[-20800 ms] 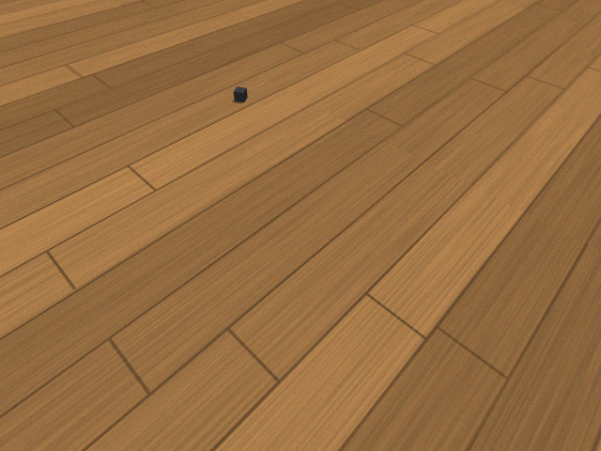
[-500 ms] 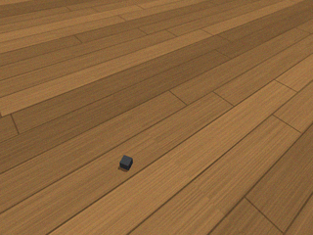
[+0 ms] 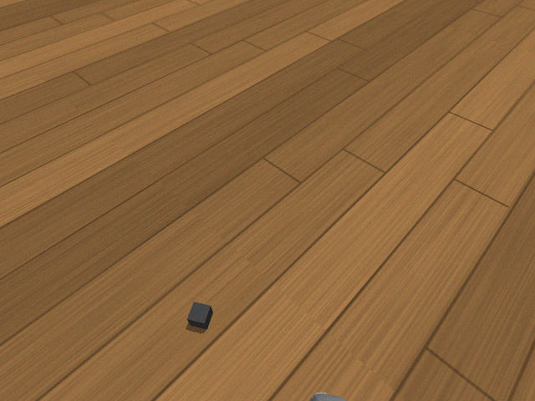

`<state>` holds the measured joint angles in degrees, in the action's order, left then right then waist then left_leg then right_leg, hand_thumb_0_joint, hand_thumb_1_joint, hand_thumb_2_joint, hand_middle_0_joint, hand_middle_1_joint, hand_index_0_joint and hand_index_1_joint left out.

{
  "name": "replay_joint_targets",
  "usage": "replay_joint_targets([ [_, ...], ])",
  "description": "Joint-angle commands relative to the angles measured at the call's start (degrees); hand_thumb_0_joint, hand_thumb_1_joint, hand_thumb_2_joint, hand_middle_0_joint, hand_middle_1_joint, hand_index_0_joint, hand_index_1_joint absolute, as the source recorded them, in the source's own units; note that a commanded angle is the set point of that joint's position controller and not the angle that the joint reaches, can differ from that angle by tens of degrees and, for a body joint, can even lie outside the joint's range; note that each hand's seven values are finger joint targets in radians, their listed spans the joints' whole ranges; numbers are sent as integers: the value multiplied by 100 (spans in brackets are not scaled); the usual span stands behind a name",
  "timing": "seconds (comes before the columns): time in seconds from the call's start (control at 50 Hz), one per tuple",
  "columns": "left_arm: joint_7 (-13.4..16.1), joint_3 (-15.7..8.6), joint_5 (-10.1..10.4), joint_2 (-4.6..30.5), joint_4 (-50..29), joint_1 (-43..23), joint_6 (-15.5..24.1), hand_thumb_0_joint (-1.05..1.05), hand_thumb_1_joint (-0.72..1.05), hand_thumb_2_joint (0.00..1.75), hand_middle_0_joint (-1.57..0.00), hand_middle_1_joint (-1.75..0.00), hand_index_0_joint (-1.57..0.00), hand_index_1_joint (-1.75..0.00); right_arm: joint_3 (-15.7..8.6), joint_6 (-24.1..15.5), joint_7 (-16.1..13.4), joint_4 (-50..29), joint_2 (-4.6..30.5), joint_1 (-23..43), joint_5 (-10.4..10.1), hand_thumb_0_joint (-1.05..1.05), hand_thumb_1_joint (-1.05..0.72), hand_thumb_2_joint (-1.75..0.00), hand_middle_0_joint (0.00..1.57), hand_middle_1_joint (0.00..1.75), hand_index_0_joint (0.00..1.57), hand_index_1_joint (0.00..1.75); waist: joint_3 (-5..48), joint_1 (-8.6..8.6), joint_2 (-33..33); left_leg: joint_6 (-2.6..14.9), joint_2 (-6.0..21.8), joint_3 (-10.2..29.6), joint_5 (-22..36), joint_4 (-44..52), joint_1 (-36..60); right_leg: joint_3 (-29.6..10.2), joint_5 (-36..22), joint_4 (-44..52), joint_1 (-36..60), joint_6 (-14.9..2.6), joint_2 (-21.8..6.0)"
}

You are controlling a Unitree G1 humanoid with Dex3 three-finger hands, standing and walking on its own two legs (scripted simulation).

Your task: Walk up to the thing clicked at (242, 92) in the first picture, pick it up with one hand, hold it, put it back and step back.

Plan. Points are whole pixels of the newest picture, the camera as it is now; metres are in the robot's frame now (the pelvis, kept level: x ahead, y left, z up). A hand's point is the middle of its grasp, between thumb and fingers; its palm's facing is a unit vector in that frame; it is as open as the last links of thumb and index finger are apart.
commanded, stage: walk up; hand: left
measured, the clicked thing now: (200, 315) +0.52 +0.23 -0.72
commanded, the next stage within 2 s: none
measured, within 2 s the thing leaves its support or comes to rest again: neither
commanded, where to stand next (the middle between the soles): +0.15 -0.01 m, yaw +1 degrees
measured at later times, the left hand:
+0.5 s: hand (113, 399) +0.18 +0.26 -0.16, palm faces +0.01 -0.95 -0.33, open 7.4 cm
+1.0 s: hand out of the picture +0.12 +0.24 -0.13, palm faces +0.01 -0.92 -0.40, open 7.4 cm
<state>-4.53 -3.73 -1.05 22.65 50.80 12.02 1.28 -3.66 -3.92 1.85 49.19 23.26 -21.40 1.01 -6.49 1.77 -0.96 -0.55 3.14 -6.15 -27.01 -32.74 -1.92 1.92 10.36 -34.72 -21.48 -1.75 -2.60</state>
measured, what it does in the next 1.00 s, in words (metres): steps on the spot: left foot, then right foot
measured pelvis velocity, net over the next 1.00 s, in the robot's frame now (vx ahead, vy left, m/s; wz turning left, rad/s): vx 0.05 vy -0.03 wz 0.01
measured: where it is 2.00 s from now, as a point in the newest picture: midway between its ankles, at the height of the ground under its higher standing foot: outside the picture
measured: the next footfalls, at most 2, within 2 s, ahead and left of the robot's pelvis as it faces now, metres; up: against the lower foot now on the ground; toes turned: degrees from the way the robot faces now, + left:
left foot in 0.36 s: +0.21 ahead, +0.11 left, +0.00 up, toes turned +2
right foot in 0.68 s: +0.08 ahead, -0.16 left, +0.00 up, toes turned -1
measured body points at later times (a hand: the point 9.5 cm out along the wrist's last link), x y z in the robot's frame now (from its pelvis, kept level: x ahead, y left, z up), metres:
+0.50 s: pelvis +0.09 +0.00 +0.00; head +0.14 +0.03 +0.44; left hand +0.18 +0.31 -0.14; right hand +0.19 -0.31 -0.10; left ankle +0.17 +0.11 -0.72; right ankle +0.07 -0.14 -0.67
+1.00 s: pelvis +0.05 -0.03 +0.01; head +0.07 -0.04 +0.45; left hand +0.12 +0.29 -0.11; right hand +0.13 -0.33 -0.13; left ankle +0.10 +0.11 -0.72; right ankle +0.04 -0.16 -0.72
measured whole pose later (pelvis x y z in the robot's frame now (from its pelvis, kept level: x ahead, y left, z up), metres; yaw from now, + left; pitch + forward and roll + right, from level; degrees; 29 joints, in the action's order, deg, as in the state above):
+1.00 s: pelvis +0.05 -0.03 +0.01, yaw +1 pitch -4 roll +0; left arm 0.1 -1.4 -0.5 21.0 55.8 10.0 1.3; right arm -1.6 0.1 1.3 57.3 21.6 -9.4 0.4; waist -6.7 -1.3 -1.7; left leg -1.2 0.0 2.7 -13.7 -33.8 -16.5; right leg 0.8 21.0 -35.7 -11.1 1.0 -2.3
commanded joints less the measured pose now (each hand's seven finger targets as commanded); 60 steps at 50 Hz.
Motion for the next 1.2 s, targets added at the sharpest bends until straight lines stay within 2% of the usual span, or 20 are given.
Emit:
replay_joint_targets([
  [0.0, 203, -591, 13, 1865, -393, 1381, 256, 0, 90, 90, -20, -30, -20, -30, -102, -123, -165, -741, 715, -462, -137, 0, -90, -90, 20, 30, 20, 30, 1381, -652, 2012, 283, -572, 186, -222, -3290, -2844, -3242, -253, 1397, 3223, -1240, -1842],
  [0.02, 219, -613, 100, 1955, -402, 1215, 222, 0, 90, 90, -20, -30, -20, -30, -224, -73, -241, -640, 1221, -220, -73, 0, -90, -90, 20, 30, 20, 30, 1006, -715, 1588, 291, -314, 572, -637, -3682, -3123, -3769, -429, 1518, 2817, -1699, -2157],
  [0.04, 256, -577, 164, 1799, -466, 1131, 190, 0, 90, 90, -20, -30, -20, -30, -257, -80, -260, -570, 1304, -42, -83, 0, -90, -90, 20, 30, 20, 30, 737, -689, 1227, 270, -217, 864, -514, -3860, -3039, -3358, -712, 1585, 2312, -1717, -2042],
  [0.1, 340, -390, 197, 1324, -670, 520, 216, 0, 90, 90, -20, -30, -20, -30, -205, -29, -185, -394, 1032, -270, -172, 0, -90, -90, 20, 30, 20, 30, 374, -240, 939, 244, -36, 982, 118, -3400, -2556, -1380, -1974, 1383, 1269, -1212, -1238],
  [0.2, 456, -206, 46, 1094, -852, 233, 243, 0, 90, 90, -20, -30, -20, -30, -128, 30, -184, -372, 745, -52, -148, 0, -90, -90, 20, 30, 20, 30, 427, -203, 908, -32, -165, 584, 779, -1809, -2086, -416, -4071, 1039, 893, -1215, -907],
  [0.26, 479, -189, 52, 1185, -857, 153, 132, 0, 90, 90, -20, -30, -20, -30, -131, 15, -261, -284, 749, 157, -114, 0, -90, -90, 20, 30, 20, 30, 694, -294, 1023, -30, -187, 401, 1213, -824, -1764, -486, -3508, 504, 1035, -1097, -974],
  [0.32, 487, -116, 181, 1145, -902, -183, -56, 0, 90, 90, -20, -30, -20, -30, -225, -11, -330, -134, 865, -70, -35, 0, -90, -90, 20, 30, 20, 30, 937, 33, 516, 141, -396, 340, 2749, 377, -655, -395, -1909, -565, 385, -689, -712],
  [0.36, 496, -35, 313, 787, -883, 125, -166, 0, 90, 90, -20, -30, -20, -30, -372, -12, -373, -329, 1658, 210, 57, 0, -90, -90, 20, 30, 20, 30, 1108, -111, -995, 871, 1465, 2792, 4494, 959, -441, -144, 963, -1740, -369, -15, 379],
  [0.4, 601, -92, 272, 1058, -577, 524, -372, 0, 90, 90, -20, -30, -20, -30, -344, 35, -404, -453, 1696, 720, -51, 0, -90, -90, 20, 30, 20, 30, 1201, -219, -933, 1811, 2080, 3482, 3968, 964, -850, -785, 2704, -2888, -28, 11, 334],
  [0.48, 530, -197, 202, 1125, -316, 356, -397, 0, 90, 90, -20, -30, -20, -30, -272, 129, -429, -487, 1452, 1088, -36, 0, -90, -90, 20, 30, 20, 30, 924, -291, -865, 1285, 1237, 2032, 3231, 836, -1437, -936, 2191, -3167, -44, -23, 446],
  [0.6, 491, -173, 128, 1033, -31, 414, -216, 0, 90, 90, -20, -30, -20, -30, -273, 296, -285, -482, 1392, 1226, 97, 0, -90, -90, 20, 30, 20, 30, 1112, -157, -1078, 1244, 1047, 1829, 1315, 704, -1105, -154, 2153, -1006, 337, 178, 278],
  [0.64, 516, -192, 73, 921, 270, 889, -126, 0, 90, 90, -20, -30, -20, -30, -249, 407, -235, -476, 1395, 1483, 73, 0, -90, -90, 20, 30, 20, 30, 1094, -422, -1015, 1127, 965, 1641, 1098, 313, -1624, 31, 1261, 426, 1194, 101, 299],
  [0.66, 547, -213, 20, 959, 342, 925, -46, 0, 90, 90, -20, -30, -20, -30, -170, 454, -219, -426, 1182, 1491, 36, 0, -90, -90, 20, 30, 20, 30, 985, -476, -650, 906, 729, 1451, 1292, -175, -1815, -175, 1000, 1147, 1410, 65, 308],
  [0.68, 565, -251, -97, 1221, 214, 607, 32, 0, 90, 90, -20, -30, -20, -30, -57, 472, -197, -441, 787, 1381, -63, 0, -90, -90, 20, 30, 20, 30, 677, -353, 313, 498, 310, 1144, 1237, -862, -2404, -1581, 1451, 1540, 1197, -122, -417],
  [0.7, 579, -306, -154, 1627, -17, 91, 84, 0, 90, 90, -20, -30, -20, -30, 8, 451, -191, -501, 589, 1499, -84, 0, -90, -90, 20, 30, 20, 30, 240, -232, 1096, 156, -340, 896, 54, -1098, -3010, -3129, 1705, 2001, 661, -612, -1484],
  [0.72, 586, -358, -151, 2152, -136, -441, 55, 0, 90, 90, -20, -30, -20, -30, -171, 457, -264, -363, 1097, 1634, -67, 0, -90, -90, 20, 30, 20, 30, 90, -277, 1197, 130, -246, 1311, -396, -1763, -2054, -3357, 1625, 1924, -668, -1216, -2053],
  [0.78, 567, -146, -49, 1265, -133, -779, 133, 0, 90, 90, -20, -30, -20, -30, -140, 356, -150, -29, 895, 1496, -143, 0, -90, -90, 20, 30, 20, 30, -10, -3, 723, 162, -273, 986, 641, -907, -1620, -1200, -368, 1132, -4, -569, -900],
  [0.9, 523, -98, 48, 1127, 7, -181, 117, 0, 90, 90, -20, -30, -20, -30, -88, 174, -199, 235, 1011, 1322, -20, 0, -90, -90, 20, 30, 20, 30, 979, -269, 763, 499, 198, 1381, 3058, 347, -450, -675, -1061, 270, 765, -95, -459],
  [1.04, 512, -58, 35, 1199, 214, -774, 65, 0, 90, 90, -20, -30, -20, -30, -2, 266, -123, 638, 1064, 1498, -41, 0, -90, -90, 20, 30, 20, 30, 493, -170, 86, 297, 70, 1489, 1036, 803, -1082, -757, 1746, 1331, 620, -219, -473],
  [1.18, 454, -24, 50, 1030, 584, -704, 83, 0, 90, 90, -20, -30, -20, -30, 115, 170, -105, 828, 996, 1664, -1, 0, -90, -90, 20, 30, 20, 30, 387, -303, -304, 294, 309, 1914, 697, 1585, -1696, -452, 987, 1361, 1454, -105, -188],
])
